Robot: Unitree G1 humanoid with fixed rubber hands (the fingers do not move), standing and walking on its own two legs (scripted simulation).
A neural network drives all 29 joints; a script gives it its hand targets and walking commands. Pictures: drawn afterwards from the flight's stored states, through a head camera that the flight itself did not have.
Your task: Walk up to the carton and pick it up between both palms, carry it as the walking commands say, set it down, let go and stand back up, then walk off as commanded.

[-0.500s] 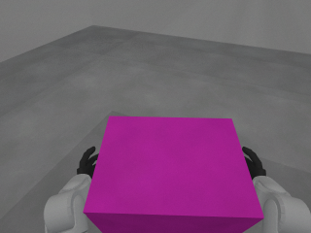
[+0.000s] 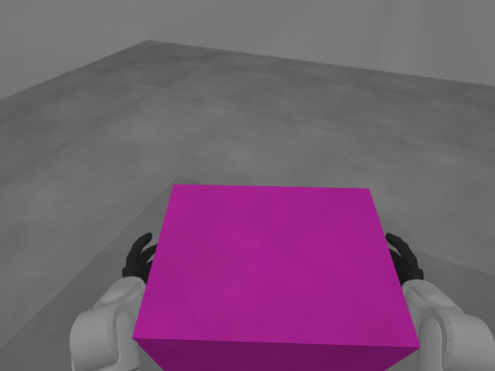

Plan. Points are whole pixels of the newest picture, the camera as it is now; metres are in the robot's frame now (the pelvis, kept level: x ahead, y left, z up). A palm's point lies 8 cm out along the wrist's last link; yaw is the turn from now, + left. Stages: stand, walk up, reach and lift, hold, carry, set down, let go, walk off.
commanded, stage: carry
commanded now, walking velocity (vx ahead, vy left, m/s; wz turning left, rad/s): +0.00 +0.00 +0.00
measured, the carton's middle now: (267, 297) +0.26 +0.01 +0.03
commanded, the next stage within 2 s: hold in 0.64 s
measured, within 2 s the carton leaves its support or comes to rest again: neither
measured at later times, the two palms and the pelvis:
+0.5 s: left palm (139, 284) +0.25 +0.19 +0.09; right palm (404, 287) +0.24 -0.18 +0.09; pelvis +0.00 +0.00 +0.00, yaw +0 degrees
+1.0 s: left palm (142, 291) +0.26 +0.20 +0.04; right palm (382, 291) +0.26 -0.17 +0.04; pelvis +0.00 +0.00 +0.01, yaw +0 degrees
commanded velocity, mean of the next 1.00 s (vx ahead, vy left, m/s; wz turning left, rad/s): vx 0.00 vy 0.00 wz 0.00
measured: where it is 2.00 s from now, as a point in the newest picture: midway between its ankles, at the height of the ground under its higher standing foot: outside the picture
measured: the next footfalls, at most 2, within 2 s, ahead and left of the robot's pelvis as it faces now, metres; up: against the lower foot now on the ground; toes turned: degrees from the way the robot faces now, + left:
none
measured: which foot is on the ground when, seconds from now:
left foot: down 0.00-1.00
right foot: down 0.00-1.00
